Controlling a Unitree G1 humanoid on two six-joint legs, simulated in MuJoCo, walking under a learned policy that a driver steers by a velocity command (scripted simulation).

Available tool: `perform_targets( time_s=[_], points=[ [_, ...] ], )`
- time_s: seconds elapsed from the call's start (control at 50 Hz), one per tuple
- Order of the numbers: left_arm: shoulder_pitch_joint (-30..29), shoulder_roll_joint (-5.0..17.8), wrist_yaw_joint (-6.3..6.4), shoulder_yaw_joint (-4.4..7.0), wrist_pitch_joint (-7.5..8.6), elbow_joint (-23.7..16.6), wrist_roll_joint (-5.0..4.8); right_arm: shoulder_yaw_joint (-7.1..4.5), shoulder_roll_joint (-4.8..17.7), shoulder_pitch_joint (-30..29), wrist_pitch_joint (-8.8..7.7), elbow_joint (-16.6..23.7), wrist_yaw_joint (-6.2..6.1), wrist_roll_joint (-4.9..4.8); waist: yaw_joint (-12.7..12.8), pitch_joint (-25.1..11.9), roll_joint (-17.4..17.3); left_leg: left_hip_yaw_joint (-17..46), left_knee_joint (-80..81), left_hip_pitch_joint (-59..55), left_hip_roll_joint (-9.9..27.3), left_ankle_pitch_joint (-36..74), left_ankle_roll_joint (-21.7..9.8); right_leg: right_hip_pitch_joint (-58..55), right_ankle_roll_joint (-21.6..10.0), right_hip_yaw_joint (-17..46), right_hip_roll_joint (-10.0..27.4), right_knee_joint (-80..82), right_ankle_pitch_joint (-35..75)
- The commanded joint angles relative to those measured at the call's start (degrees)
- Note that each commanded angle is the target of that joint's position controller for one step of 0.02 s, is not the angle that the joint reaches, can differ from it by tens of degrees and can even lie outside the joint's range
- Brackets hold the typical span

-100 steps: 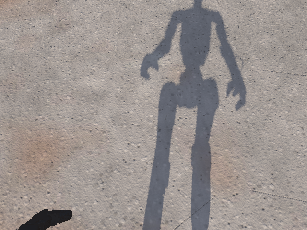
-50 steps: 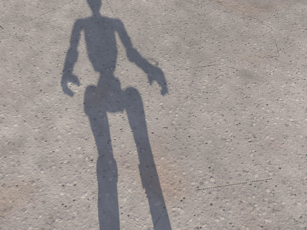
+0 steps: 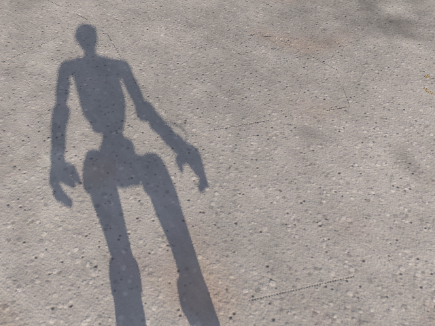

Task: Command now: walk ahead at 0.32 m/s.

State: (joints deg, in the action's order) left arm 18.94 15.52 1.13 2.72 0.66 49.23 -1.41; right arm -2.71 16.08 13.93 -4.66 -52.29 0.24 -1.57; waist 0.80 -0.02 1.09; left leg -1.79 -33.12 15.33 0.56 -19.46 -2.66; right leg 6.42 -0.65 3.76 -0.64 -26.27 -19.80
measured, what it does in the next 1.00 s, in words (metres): walks ahead: right foot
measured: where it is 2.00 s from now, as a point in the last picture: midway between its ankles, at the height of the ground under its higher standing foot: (208, 182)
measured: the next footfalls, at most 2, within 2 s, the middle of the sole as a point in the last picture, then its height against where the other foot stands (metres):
right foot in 0.50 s outside the picture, level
left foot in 1.04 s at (179, 269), level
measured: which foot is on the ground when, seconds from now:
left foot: down 0.00-0.50, up 0.52-1.00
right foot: down 0.00-0.02, up 0.04-0.48, down 0.50-1.00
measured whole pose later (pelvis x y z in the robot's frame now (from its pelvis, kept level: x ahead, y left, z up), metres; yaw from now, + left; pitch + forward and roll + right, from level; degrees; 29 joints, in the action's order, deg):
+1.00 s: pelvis +0.52 +0.02 +0.00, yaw +1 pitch +2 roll -3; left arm 21.8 16.3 -0.2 3.0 3.7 54.2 -1.2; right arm -0.8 14.7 1.6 -5.1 -43.6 2.0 -0.8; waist 4.8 1.6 -2.0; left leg 0.5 -29.1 31.3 3.8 0.0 -1.8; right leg -4.4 -0.7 -1.9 -3.0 -13.3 -19.4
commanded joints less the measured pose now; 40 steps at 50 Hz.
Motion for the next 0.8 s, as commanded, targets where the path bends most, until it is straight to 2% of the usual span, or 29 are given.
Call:
perform_targets(
  time_s=[0.02, 0.04, 0.06, 0.08, 0.1, 0.12, 0.14, 0.16, 0.22, 0.26, 0.3, 0.36, 0.42, 0.46, 0.48, 0.5, 0.52, 0.54, 0.56, 0.58, 0.6, 0.62, 0.64, 0.68, 0.7, 0.74, 0.8],
  points=[
    [-9.0, 4.0, -0.18, 0.52, 1.28, -5.6, 0.70, -2.46, 7.4, 13.2, -1.31, -2.7, 0.36, 0.58, -8.1, 0.0, -3.1, 8.5, 10.6, -21.1, 4.7, 3.8, -1.5, 19.9, -4.3, 2.8, 3.4, -5.8, -0.5],
    [-9.3, 1.8, 0.04, -0.08, 2.26, -8.5, 0.83, -3.98, 14.9, 17.8, -1.49, -2.7, 0.61, 0.58, -8.6, -1.6, -18.7, 34.1, 20.7, -26.7, 18.4, -6.1, -9.3, 31.2, -0.4, -3.3, -3.6, -24.0, -8.2],
    [-8.6, 5.5, 0.18, 0.95, 3.19, -8.4, -0.56, -2.72, 11.6, 15.1, -2.00, -2.0, 0.96, 1.36, -7.0, 0.7, -13.7, 43.1, 24.3, -23.5, 22.3, -14.1, -13.5, 36.2, -0.7, 2.3, -1.7, -34.6, -13.6],
    [-7.5, 6.8, -0.23, 1.31, 3.91, -7.8, -1.51, -1.87, 8.8, 10.5, -2.36, -0.7, 0.84, 1.15, -4.9, 5.5, -9.7, 37.8, 24.3, -21.4, 20.9, -15.6, -12.4, 39.9, -2.1, 3.8, 1.7, -38.1, -8.0],
    [-7.0, 6.8, -0.57, 1.36, 4.37, -6.8, -1.32, -1.47, 7.6, 7.8, -2.40, 0.3, 0.79, 1.23, -3.9, 6.5, -7.9, 31.6, 24.5, -20.6, 18.0, -11.8, -10.3, 40.3, -2.8, 2.5, 3.8, -38.2, -2.4],
    [-7.9, 6.9, -0.75, 1.58, 4.72, -6.7, -0.55, -1.11, 7.0, 6.7, -2.26, 0.7, 0.88, 1.25, -3.6, 6.8, -6.5, 27.0, 24.7, -20.6, 16.3, -5.2, -8.8, 40.8, -3.0, 1.7, 5.2, -36.5, 1.9],
    [-8.9, 6.8, -1.10, 1.83, 4.76, -6.7, 0.07, -0.49, 5.5, 6.8, -2.01, 0.7, 0.91, 1.50, -3.5, 6.1, -6.5, 22.0, 24.9, -20.0, 14.2, 2.3, -7.3, 39.0, -2.9, 0.9, 6.3, -34.4, 5.4],
    [-9.0, 6.0, -1.60, 1.74, 4.66, -6.6, 0.30, -0.14, 4.7, 7.9, -1.68, 0.4, 0.90, 1.64, -3.5, 5.0, -7.3, 18.2, 24.8, -19.8, 12.6, 9.1, -6.6, 37.3, -2.4, -0.3, 6.4, -33.0, 7.8],
    [-12.1, 3.6, -2.27, 1.18, 4.07, -7.8, 0.66, -0.13, 6.0, 10.7, -0.97, -0.6, 0.29, 1.50, -4.0, 4.3, -6.0, 12.1, 24.9, -19.4, 11.1, 24.2, -7.4, 37.4, 0.1, -3.2, 6.0, -27.7, 12.2],
    [-16.6, 2.3, -2.37, 0.56, 4.07, -9.5, 0.54, -0.10, 6.7, 10.6, -0.48, -0.6, -0.37, 1.58, -4.6, 5.5, -5.1, 9.2, 26.1, -16.7, 10.0, 26.2, -7.2, 35.8, 1.3, -4.3, 5.4, -20.0, 16.3],
    [-20.7, 1.6, -2.71, 0.03, 4.34, -10.9, 0.31, -0.05, 7.2, 11.6, -0.30, -0.8, -0.87, 1.53, -5.7, 6.6, -5.7, 7.0, 27.5, -13.9, 9.1, 24.9, -6.7, 32.0, 1.6, -5.7, 4.2, -12.3, 21.5],
    [-25.3, 1.8, -3.43, -0.24, 4.73, -12.5, -0.06, -0.15, 7.5, 14.1, -0.14, -2.0, -1.13, 1.06, -6.4, 8.5, -5.7, 6.5, 28.2, -14.6, 10.7, 24.3, -7.3, 29.6, 0.7, -6.1, 2.9, -6.1, 24.5],
    [-26.9, 3.2, -4.24, 0.00, 5.30, -13.6, -0.15, -0.66, 8.0, 14.0, 0.36, -2.4, -1.26, 0.67, -4.6, 8.1, -5.9, 6.1, 24.9, -20.3, 13.3, 31.7, -6.8, 29.0, -1.8, -5.1, 2.4, -2.8, 21.9],
    [-22.4, 5.7, -4.17, 1.03, 5.34, -12.7, 0.05, -1.28, 9.5, 12.7, 0.86, -1.9, -1.42, 1.02, -1.1, 3.3, -7.6, 5.5, 17.8, -23.7, 13.9, 50.2, -5.7, 21.9, -4.0, -6.4, -0.1, -3.0, 18.0],
    [-15.6, 7.6, -3.78, 2.09, 5.17, -10.8, 0.01, -1.46, 9.9, 11.8, 1.43, -1.6, -1.45, 1.35, 2.6, -1.7, -8.4, 4.4, 9.5, -23.7, 12.9, 59.9, -4.9, 13.2, -5.6, -7.7, -1.9, -2.9, 17.0],
    [-5.6, 9.8, -3.12, 3.25, 4.82, -7.9, -0.02, -1.16, 9.4, 11.1, 1.85, -1.0, -1.50, 1.71, 7.4, -7.8, -7.9, 3.2, -2.3, -17.6, 10.6, 59.7, -3.3, -1.4, -7.6, -6.8, -0.9, -2.7, 18.7],
    [4.9, 13.8, -2.29, 4.12, 4.27, -5.6, 0.79, -0.12, 6.7, 12.3, 1.70, 0.6, -1.58, 3.00, 9.5, -16.7, 0.3, 1.8, -21.0, -3.2, 6.6, 37.1, -2.0, -20.3, -11.1, 7.7, 11.3, -5.2, 16.4],
    [5.7, 14.6, -3.07, 3.95, 4.43, -4.3, 1.18, 2.04, -1.9, 21.1, 0.48, 0.0, -0.58, 1.90, 3.5, -24.8, 15.7, 6.4, -38.9, 16.7, -4.8, -12.2, 0.7, -34.8, -20.7, 37.5, 23.5, 3.9, 0.4],
    [3.0, 8.6, -2.97, 2.59, 4.49, -4.3, 0.61, 0.35, 5.9, 14.5, -1.00, 0.4, -0.13, 0.07, 5.9, -17.3, 8.6, 11.2, -44.0, 22.6, -1.8, -12.6, -0.4, -28.6, -17.7, 38.0, 20.9, 9.6, -6.1],
    [-2.2, 7.1, -2.76, 2.00, 4.64, -4.9, 0.55, -0.55, 8.4, 8.0, -1.86, 2.8, 0.06, -1.40, 4.6, -7.6, 6.0, 9.0, -43.3, 25.2, 1.1, -7.0, -1.1, -19.2, -15.3, 28.4, 19.2, 11.5, -2.8],
    [-6.1, 6.6, -2.89, 1.79, 4.96, -5.3, 0.87, -0.41, 7.7, 5.1, -2.28, 3.4, -0.33, -1.09, 2.6, -3.3, -0.1, 7.7, -40.5, 22.8, 4.0, -1.6, -0.9, -10.3, -14.3, 22.1, 17.2, 13.4, 5.1],
    [-8.2, 5.6, -3.10, 1.54, 5.28, -5.4, 1.46, -0.78, 7.1, 4.3, -2.12, 3.4, -0.58, -0.23, 0.8, -0.9, -1.0, 7.2, -37.7, 20.7, 5.7, 1.3, -0.4, -4.3, -13.8, 17.0, 15.0, 14.7, 11.5],
    [-9.0, 4.7, -3.17, 1.27, 5.56, -5.2, 2.11, -0.78, 6.1, 6.1, -1.52, 3.2, -0.54, 0.14, -1.2, -1.1, 0.7, 7.7, -36.4, 17.2, 7.2, 3.2, -0.1, -0.8, -13.5, 13.8, 13.5, 16.3, 14.1],
    [-8.8, 4.6, -3.34, 1.25, 6.08, -4.1, 1.43, -0.49, 3.9, 7.3, -0.31, 3.1, -0.65, 0.50, -2.7, -0.4, 1.7, 6.8, -33.1, 15.6, 8.2, 3.6, 1.0, 3.4, -14.3, 10.1, 12.6, 19.0, 16.1],
    [-8.4, 5.2, -3.26, 1.33, 6.32, -3.4, 1.19, -0.42, 3.7, 6.0, 0.19, 3.8, -0.76, 0.74, -2.9, 1.0, 1.9, 6.4, -30.9, 16.6, 8.8, 4.4, 1.7, 5.3, -14.5, 8.4, 12.5, 20.1, 16.8],
    [-6.6, 6.9, -2.65, 1.69, 6.36, -2.3, 1.32, -0.33, 3.9, 0.9, 0.49, 6.1, -0.94, 1.36, -1.9, 3.2, 1.4, 5.7, -24.8, 20.5, 9.4, 9.4, 3.3, 6.2, -14.7, 6.1, 12.0, 21.6, 17.7],
    [-4.2, 8.1, -1.81, 1.83, 5.77, -1.3, 1.03, 0.12, 3.2, -5.8, -0.15, 8.2, -0.47, 1.59, 0.3, 4.2, 0.9, 4.1, -11.4, 20.4, 8.1, 20.5, 3.8, 5.5, -12.7, 1.6, 9.6, 21.7, 20.0]
  ],
)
